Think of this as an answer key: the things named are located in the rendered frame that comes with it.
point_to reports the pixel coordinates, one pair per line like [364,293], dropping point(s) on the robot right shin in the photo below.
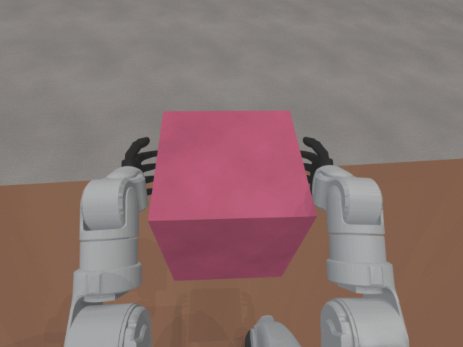
[265,319]

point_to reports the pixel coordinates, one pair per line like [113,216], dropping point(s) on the right robot thigh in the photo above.
[272,334]

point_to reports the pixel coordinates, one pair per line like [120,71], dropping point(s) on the carton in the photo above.
[230,195]

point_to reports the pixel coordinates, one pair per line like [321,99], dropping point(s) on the robot right hand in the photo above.
[321,159]

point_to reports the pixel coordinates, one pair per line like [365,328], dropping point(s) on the robot left hand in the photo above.
[132,158]

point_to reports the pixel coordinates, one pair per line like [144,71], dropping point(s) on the robot right forearm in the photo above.
[354,208]

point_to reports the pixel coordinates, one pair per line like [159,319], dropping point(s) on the right robot upper arm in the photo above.
[361,322]

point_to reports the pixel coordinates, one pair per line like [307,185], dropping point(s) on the left robot upper arm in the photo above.
[111,325]

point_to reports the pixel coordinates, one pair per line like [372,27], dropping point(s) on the robot left forearm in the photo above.
[109,218]

